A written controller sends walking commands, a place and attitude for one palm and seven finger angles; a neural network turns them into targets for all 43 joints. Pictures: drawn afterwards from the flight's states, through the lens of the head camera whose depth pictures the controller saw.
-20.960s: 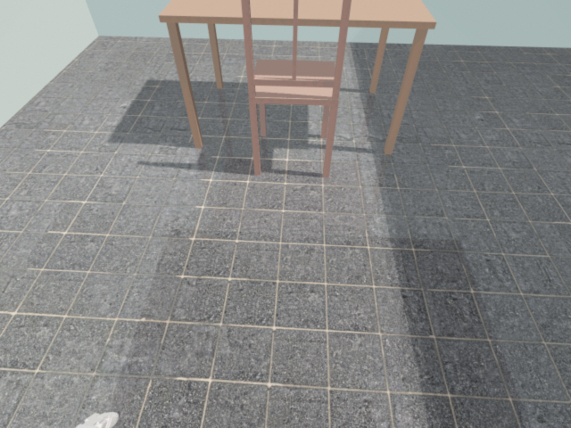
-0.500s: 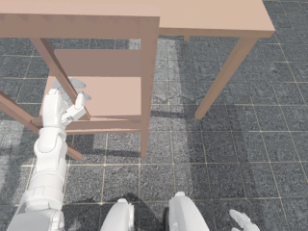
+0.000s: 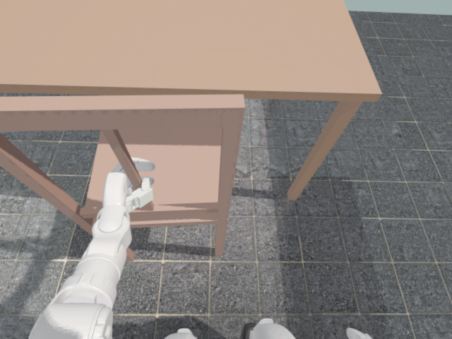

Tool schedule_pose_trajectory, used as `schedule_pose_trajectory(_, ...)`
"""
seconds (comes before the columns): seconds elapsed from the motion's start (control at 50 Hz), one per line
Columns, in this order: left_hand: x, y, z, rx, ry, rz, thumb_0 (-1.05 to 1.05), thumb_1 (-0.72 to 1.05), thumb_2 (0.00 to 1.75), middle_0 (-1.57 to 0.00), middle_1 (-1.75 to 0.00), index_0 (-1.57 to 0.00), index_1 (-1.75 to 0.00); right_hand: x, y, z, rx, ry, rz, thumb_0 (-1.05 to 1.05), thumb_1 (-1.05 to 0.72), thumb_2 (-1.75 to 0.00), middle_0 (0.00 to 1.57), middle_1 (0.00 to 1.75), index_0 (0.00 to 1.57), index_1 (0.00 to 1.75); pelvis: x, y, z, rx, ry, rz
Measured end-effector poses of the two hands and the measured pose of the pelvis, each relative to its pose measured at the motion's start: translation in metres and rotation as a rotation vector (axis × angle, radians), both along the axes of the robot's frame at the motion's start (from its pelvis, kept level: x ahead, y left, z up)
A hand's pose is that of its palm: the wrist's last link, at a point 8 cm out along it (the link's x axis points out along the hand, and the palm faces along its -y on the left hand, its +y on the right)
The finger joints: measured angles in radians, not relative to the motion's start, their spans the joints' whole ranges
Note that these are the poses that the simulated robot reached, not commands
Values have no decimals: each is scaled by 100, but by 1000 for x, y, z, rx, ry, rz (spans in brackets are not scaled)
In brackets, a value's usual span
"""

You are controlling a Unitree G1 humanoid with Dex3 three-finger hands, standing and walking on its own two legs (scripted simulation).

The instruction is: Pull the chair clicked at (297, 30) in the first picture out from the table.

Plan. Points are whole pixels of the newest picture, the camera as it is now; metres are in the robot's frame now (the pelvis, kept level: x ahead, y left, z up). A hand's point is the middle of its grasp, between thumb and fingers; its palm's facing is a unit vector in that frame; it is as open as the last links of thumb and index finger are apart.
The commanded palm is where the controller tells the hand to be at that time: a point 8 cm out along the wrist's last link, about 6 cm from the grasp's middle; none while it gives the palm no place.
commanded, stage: step backward, pulling the chair out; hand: left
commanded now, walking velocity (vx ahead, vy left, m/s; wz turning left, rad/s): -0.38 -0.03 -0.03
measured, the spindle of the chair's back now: (134, 176) +0.42 +0.18 -0.04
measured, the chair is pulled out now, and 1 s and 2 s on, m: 0.05 0.18 0.25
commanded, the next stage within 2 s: none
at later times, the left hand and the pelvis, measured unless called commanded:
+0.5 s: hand (169, 231) +0.31 +0.10 -0.05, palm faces +0.00 -0.99 -0.15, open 4.8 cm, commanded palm +0.30 +0.16 -0.05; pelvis -0.06 -0.01 +0.01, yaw -1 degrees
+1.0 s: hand (168, 257) +0.26 +0.10 -0.05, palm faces -0.02 -0.98 -0.19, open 4.9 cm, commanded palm +0.27 +0.15 -0.05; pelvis -0.09 -0.01 +0.00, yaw -1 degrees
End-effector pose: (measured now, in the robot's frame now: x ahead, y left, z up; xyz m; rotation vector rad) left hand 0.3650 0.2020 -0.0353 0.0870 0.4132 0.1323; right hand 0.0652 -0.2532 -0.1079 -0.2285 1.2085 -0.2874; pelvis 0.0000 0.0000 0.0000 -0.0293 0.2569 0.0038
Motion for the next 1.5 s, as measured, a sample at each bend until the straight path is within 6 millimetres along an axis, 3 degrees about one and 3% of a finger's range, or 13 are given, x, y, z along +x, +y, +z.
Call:
schedule_pose_trajectory(0.2,-16,-17,2,29,20,-73,1,79,81,-31,-113,-50,-144,-29,-22,6,-37,20,-48,0,-90,-90,20,30,21,29,-14,-3,6,10,-61,-28)
schedule_pose_trajectory(0.46,-67,-43,4,35,47,-107,1,79,80,-29,-114,-50,-144,-54,-19,1,-8,-33,-52,0,-90,-90,20,30,21,29,-51,-9,8,31,-117,-27)
schedule_pose_trajectory(0.74,-117,-51,5,56,52,-100,1,76,82,-31,-113,-50,-144,-76,-21,-9,16,-119,-6,0,-90,-90,20,30,21,29,-82,-16,3,40,-174,-24)
schedule_pose_trajectory(0.96,-121,-49,4,71,42,-125,1,75,83,-32,-115,-50,-144,-98,-28,-4,-21,-94,-9,1,-90,-90,20,30,21,29,-87,-13,4,43,-182,-26)
schedule_pose_trajectory(1.16,-122,-49,4,81,34,-105,1,74,85,-33,-117,-50,-144,-82,-24,-16,14,-132,7,1,-90,-90,20,30,21,29,-91,-20,-4,56,-201,-23)
schedule_pose_trajectory(1.38,-122,-46,5,61,56,-154,2,76,81,-28,-119,-50,-144,-86,-19,3,-43,-115,36,1,-90,-90,20,30,21,29,-101,-1,4,45,-202,6)
schedule_pose_trajectory(1.5,-122,-45,5,66,46,-166,2,75,82,-28,-121,-50,-144,-84,-6,-2,-14,-120,51,1,-90,-90,20,30,21,29,-101,-6,2,42,-206,-21)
